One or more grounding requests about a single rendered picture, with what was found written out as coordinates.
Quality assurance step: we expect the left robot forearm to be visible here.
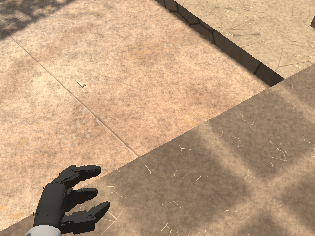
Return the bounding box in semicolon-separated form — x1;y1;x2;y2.
25;225;62;236

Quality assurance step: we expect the robot left hand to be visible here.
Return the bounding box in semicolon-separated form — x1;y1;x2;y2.
33;164;110;235

